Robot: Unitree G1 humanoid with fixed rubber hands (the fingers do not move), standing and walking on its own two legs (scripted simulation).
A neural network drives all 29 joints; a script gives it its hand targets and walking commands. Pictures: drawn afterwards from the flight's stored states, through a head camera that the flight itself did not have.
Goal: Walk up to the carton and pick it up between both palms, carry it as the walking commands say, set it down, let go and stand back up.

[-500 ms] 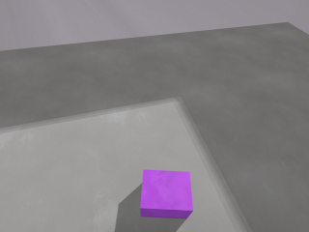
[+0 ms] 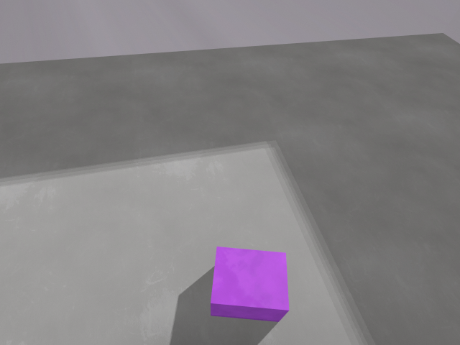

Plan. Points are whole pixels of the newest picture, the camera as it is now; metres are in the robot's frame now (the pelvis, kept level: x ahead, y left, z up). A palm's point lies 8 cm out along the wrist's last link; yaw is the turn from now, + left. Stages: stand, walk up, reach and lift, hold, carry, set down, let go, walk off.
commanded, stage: walk up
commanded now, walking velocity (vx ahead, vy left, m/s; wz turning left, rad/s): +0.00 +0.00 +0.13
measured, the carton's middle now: (248, 284) +0.42 -0.10 -0.67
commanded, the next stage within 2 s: stand in 0.48 s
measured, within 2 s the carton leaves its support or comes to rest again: neither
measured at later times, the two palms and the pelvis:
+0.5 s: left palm out of the picture +0.00 +0.24 -0.14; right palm out of the picture +0.02 -0.23 -0.12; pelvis +0.00 +0.00 +0.01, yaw -1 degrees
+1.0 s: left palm out of the picture +0.01 +0.23 -0.14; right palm out of the picture +0.04 -0.25 -0.13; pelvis +0.00 -0.01 +0.01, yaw -2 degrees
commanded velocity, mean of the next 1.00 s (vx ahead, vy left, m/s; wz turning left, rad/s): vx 0.00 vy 0.00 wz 0.00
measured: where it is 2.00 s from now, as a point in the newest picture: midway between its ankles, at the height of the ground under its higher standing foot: outside the picture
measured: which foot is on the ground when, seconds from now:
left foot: down 0.00-1.00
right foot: down 0.00-1.00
